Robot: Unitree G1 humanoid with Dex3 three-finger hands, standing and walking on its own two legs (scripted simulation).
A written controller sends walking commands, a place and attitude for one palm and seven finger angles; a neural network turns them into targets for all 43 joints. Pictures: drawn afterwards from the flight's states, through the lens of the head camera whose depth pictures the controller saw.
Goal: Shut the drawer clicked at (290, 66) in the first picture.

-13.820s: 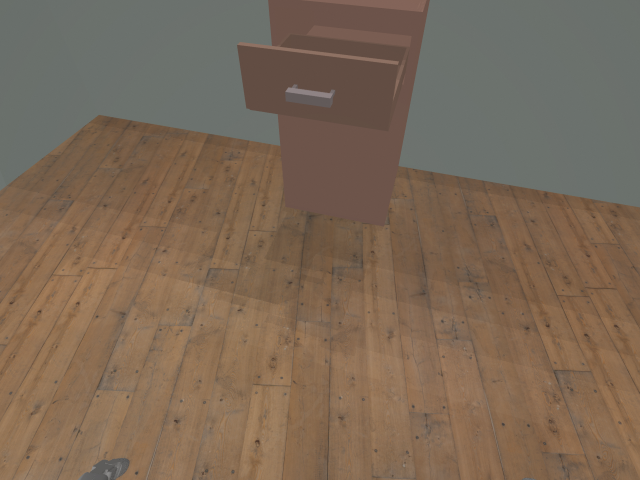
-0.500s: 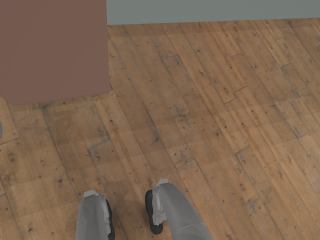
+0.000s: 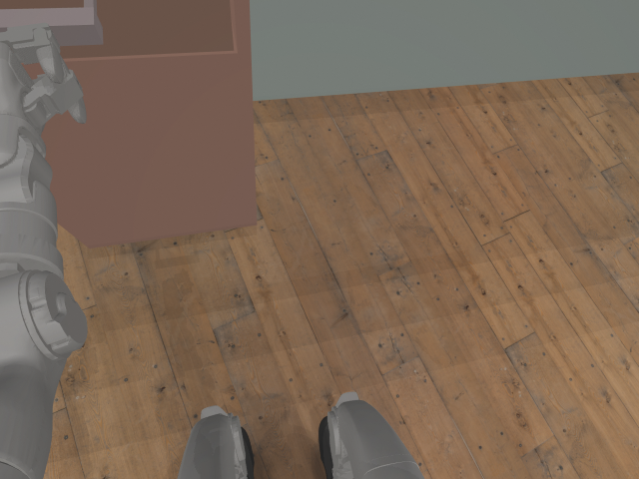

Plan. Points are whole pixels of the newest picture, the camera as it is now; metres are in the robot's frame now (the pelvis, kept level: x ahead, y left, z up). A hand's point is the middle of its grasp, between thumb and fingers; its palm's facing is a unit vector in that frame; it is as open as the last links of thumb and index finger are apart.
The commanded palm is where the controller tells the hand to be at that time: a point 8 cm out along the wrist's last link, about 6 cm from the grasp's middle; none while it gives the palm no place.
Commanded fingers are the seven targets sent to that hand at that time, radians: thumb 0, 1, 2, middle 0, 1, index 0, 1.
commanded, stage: draw the hand back to the body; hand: left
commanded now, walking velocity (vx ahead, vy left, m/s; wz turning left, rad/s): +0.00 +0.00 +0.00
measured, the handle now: (38, 14) +0.65 +0.24 +0.07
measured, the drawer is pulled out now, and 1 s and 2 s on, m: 0.00 0.00 0.00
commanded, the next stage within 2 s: step back with the hand held close in 1.44 s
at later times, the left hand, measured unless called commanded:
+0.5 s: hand out of the picture +0.43 +0.22 +0.13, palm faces +0.09 -1.00 -0.03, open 3.3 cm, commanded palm +0.38 +0.26 +0.15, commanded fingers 0.00 0.90 0.90 -1.40 -1.60 -1.40 -1.60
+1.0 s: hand out of the picture +0.27 +0.23 +0.21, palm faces +0.36 -0.89 -0.29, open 3.3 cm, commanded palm +0.21 +0.27 +0.23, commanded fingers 0.00 0.90 0.90 -1.40 -1.60 -1.40 -1.60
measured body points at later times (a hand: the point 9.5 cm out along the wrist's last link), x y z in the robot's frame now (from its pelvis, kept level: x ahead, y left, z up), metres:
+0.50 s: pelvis +0.04 -0.01 +0.05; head +0.10 +0.00 +0.50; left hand +0.41 +0.28 +0.14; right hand +0.15 -0.27 -0.05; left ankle +0.01 +0.11 -0.65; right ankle +0.00 -0.13 -0.65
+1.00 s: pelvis +0.02 -0.01 +0.09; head +0.01 -0.03 +0.54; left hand +0.24 +0.28 +0.23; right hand +0.21 -0.22 +0.00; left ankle +0.01 +0.11 -0.65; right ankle +0.00 -0.13 -0.65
